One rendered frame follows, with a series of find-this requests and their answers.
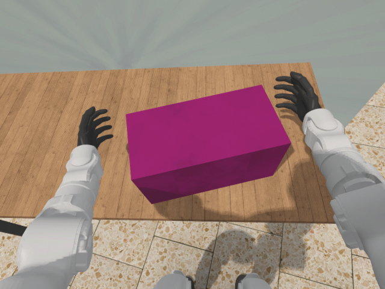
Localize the carton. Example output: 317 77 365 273
126 85 291 204

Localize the robot left shin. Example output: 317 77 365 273
171 270 186 277

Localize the robot right hand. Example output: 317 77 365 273
274 71 321 122

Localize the left robot upper arm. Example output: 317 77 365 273
0 217 93 289

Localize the robot left forearm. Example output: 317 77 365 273
17 144 103 270

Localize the robot left hand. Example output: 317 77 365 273
77 107 113 149

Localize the right robot upper arm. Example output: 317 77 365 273
330 183 385 289

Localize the table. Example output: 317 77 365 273
0 63 336 237

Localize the robot right forearm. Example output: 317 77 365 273
303 108 385 199

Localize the left robot thigh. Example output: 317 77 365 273
153 274 191 289

